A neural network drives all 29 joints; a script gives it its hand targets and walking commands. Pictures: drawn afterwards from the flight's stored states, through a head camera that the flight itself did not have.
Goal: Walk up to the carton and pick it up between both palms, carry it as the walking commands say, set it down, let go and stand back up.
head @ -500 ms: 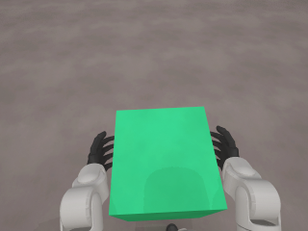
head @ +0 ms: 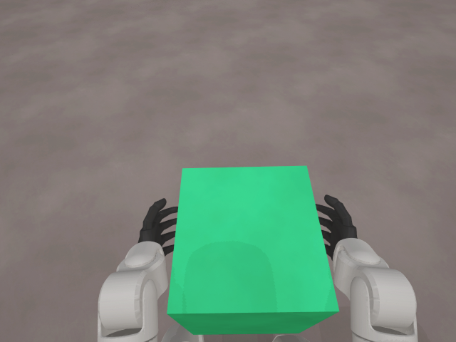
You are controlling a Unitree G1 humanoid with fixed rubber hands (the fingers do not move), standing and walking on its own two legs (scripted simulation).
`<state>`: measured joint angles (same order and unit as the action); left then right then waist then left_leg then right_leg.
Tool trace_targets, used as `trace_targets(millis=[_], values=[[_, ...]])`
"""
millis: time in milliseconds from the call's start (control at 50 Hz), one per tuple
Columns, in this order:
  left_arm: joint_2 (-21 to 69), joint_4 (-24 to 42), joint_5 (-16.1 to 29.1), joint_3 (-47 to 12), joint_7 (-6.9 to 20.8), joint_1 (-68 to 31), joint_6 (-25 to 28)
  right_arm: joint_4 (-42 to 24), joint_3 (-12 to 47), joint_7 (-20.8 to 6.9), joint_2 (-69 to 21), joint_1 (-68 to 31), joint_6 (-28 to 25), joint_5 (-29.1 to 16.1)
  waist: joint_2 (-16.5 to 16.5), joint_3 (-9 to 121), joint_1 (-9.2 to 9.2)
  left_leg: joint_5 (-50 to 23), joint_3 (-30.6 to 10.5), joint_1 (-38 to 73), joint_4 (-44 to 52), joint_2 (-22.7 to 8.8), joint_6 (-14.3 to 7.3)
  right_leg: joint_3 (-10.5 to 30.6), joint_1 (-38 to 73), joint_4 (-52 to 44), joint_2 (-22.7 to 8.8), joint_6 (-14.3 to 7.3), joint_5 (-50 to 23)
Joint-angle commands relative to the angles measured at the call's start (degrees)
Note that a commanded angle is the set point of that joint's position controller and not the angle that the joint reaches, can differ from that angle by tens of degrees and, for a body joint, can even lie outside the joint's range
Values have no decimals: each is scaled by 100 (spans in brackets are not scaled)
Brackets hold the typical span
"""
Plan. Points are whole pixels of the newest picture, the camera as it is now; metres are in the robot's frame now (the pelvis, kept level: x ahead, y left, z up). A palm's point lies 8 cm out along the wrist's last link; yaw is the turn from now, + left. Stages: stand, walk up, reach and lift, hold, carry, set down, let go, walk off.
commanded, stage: carry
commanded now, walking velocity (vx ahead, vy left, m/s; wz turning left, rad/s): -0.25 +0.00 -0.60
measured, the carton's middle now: (245, 257) +0.25 -0.02 +0.00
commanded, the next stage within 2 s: none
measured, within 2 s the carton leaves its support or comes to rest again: neither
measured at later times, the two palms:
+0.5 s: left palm out of the picture +0.10 +0.11 +0.10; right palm out of the picture +0.03 -0.17 +0.11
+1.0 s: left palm out of the picture -0.01 +0.10 +0.09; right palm out of the picture -0.09 -0.18 +0.10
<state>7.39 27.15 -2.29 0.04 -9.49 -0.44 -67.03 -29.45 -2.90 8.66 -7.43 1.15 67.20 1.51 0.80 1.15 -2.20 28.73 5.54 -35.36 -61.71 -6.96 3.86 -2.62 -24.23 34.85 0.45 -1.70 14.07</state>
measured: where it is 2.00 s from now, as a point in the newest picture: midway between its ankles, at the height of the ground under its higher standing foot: outside the picture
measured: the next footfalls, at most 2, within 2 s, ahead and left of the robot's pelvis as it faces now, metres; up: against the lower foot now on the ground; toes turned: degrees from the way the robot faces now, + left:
left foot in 0.26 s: -0.08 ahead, +0.10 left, +0.00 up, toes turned -2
right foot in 0.62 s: -0.22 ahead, -0.13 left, +0.00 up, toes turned -10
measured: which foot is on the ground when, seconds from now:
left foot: up 0.00-0.24, down 0.26-0.62, up 0.64-0.86, down 0.88-1.00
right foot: down 0.00-0.26, up 0.28-0.60, down 0.62-1.00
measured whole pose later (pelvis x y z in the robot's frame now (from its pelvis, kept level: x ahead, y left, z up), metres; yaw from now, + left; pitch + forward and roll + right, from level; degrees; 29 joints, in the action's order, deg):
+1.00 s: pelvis -0.27 +0.03 +0.01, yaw -18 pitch +3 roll +0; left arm 7.4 27.9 -2.9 1.2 -9.6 1.0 -69.3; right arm -26.3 -1.6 8.2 -7.4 0.5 68.3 1.9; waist -2.8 7.9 0.9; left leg 14.6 8.2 -19.6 -31.4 -2.4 -1.1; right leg -3.3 -22.6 31.3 -2.3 0.1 11.5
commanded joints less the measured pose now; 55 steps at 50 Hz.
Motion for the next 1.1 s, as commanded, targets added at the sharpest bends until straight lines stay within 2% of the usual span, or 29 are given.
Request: trace_targets(millis=[0,60,140,200,220,240,260,280,300,320,340,400,520,560,580,600,620,640,660,680,740,800,840,860,880,900,920,980,1080], values=[[5153,1107,1417,-3205,829,-2000,302,-967,4035,-840,-5375,-2737,-310,-1930,-869,1636,162,-560,-411,-62,-912,106,91,1192,1110,-1148,-1383,-310,-1586],[4993,1285,1405,-3233,785,-1899,327,-983,4006,-815,-5208,-2511,-306,-1891,-946,1809,229,-332,-268,216,-58,446,49,1702,1124,-1518,-1407,-346,-782],[4723,1260,1453,-3326,786,-1695,229,-809,3830,-727,-4928,-2088,-228,-1637,-1231,1943,291,-124,-193,948,1377,829,-129,2234,1182,-1936,-1466,-335,-649],[4564,1229,1527,-3496,797,-1750,156,-617,3601,-675,-4768,-1875,-177,-1470,-1539,1970,327,-58,128,2273,3118,1059,-268,2086,791,-2259,-1153,124,-653],[4536,1215,1575,-3581,793,-1821,131,-522,3500,-663,-4751,-1787,-166,-1425,-1250,1928,294,-321,69,2886,4071,890,-308,1809,522,-2015,-879,367,-470],[4513,1167,1574,-3641,782,-1871,98,-436,3409,-654,-4734,-1740,-153,-1391,-618,1835,294,-452,-376,3517,4701,405,-400,1467,-67,-1535,-463,537,-100],[4547,1171,1607,-3667,797,-1976,69,-382,3313,-665,-4634,-1758,-165,-1301,748,1516,154,-307,-1643,3306,5062,-1071,-984,614,-960,9,309,892,458],[4633,1350,1729,-3800,816,-2416,43,-425,3195,-699,-4533,-1775,-189,-1235,1798,945,159,-1766,-2323,2095,5074,-2478,-1638,18,-1412,2041,290,755,1531],[4622,1285,1795,-3678,815,-2542,29,-639,3279,-723,-4556,-1988,-198,-1327,899,829,247,-2740,-1516,1702,4764,-2255,-1654,210,-1244,3080,-119,640,1408],[4701,1188,1850,-3694,830,-2523,30,-689,3265,-737,-4583,-2065,-198,-1332,368,797,301,-2900,-937,1546,4521,-1755,-1459,312,-1135,3705,-95,561,1131],[4778,1150,1892,-3742,838,-2526,33,-683,3196,-741,-4629,-2044,-210,-1323,311,870,313,-2998,-462,1745,4298,-1343,-1229,407,-1253,4074,-66,488,798],[4715,1134,1849,-3758,772,-2436,0,-757,3054,-705,-4504,-2052,-200,-1308,788,1071,278,-2973,-175,2336,3905,-846,-834,248,-1288,3468,82,445,601],[4487,835,1539,-3477,600,-2035,-116,-633,3176,-677,-4324,-1943,-56,-1429,1334,1659,95,-3290,-790,2680,3640,-1186,-1167,-508,-433,719,145,349,1305],[4485,602,1455,-3327,607,-1895,-127,-520,3255,-673,-4316,-2023,-24,-1450,1187,1868,189,-3365,-630,2566,3296,-1128,-961,-543,269,-781,146,299,559],[4487,530,1417,-3241,621,-1865,-112,-449,3285,-680,-4322,-2010,-31,-1462,733,2045,195,-3026,-421,2258,2893,-982,-706,-201,971,-1439,-163,350,258],[4527,441,1388,-3181,649,-1860,-73,-398,3317,-685,-4331,-2089,-50,-1438,76,1982,187,-2197,-388,1530,2565,-837,-436,519,1605,-1651,-811,368,-92],[4515,387,1379,-3149,670,-1875,-8,-517,3457,-705,-4416,-2187,-39,-1438,-1669,1747,190,-622,287,303,1904,-273,-10,1871,1907,-1431,-2087,-147,-2369],[4738,436,1444,-3158,685,-2034,65,-673,3631,-742,-4530,-2620,-48,-1578,-1884,1519,242,275,233,237,1363,-143,117,1960,1485,-1352,-2356,-540,-3091],[4870,612,1471,-3168,721,-2182,123,-654,3733,-777,-4760,-2786,-79,-1691,-1293,1445,242,106,-15,364,917,-70,111,1615,1342,-1303,-2096,-531,-2899],[4944,701,1422,-3164,734,-2202,168,-654,3836,-815,-4909,-2886,-105,-1769,-1017,1405,243,-124,-56,448,746,-12,49,1282,1139,-1330,-1850,-482,-2194],[4975,879,1372,-3145,736,-2134,229,-699,3922,-855,-5056,-2796,-151,-1858,-1037,1474,238,-493,1,585,924,132,6,950,1035,-1421,-1494,-394,-720],[4812,990,1431,-3205,704,-2087,197,-690,3809,-810,-4841,-2571,-105,-1786,-1053,1700,296,-244,226,1106,1997,371,-70,1048,1134,-1376,-1449,-443,-800],[4647,932,1458,-3260,676,-2005,119,-574,3658,-760,-4653,-2315,-36,-1646,-990,1794,236,-797,479,1807,3232,517,-105,980,1074,-1183,-1300,-323,-768],[4565,884,1463,-3290,670,-1970,75,-527,3572,-740,-4571,-2265,-6,-1578,-739,1781,243,-1056,304,2208,3725,363,-122,844,867,-1004,-1150,-190,-622],[4501,800,1444,-3298,662,-1920,35,-483,3495,-732,-4503,-2239,25,-1525,-314,1807,258,-1340,-162,2654,4042,-97,-189,640,541,-680,-972,-69,-537],[4572,865,1518,-3426,690,-2044,-14,-291,3335,-745,-4458,-2150,18,-1408,564,1546,229,-1407,-1039,2315,4183,-657,-376,392,55,-562,-625,168,-151],[4607,885,1564,-3487,699,-2306,-44,-241,3287,-756,-4461,-2116,19,-1374,790,1445,209,-1016,-1182,2012,4431,-800,-522,251,131,-413,-492,192,81],[4718,701,1650,-3547,760,-2604,-96,-130,3156,-745,-4467,-2312,13,-1250,296,1160,236,-93,-697,1281,4378,-480,-431,390,613,-730,-557,174,-64],[4843,511,1685,-3460,786,-2594,-79,-177,3158,-723,-4532,-2447,16,-1264,-94,1230,215,-372,-538,1441,4040,-183,-369,657,434,-1173,-756,166,471]])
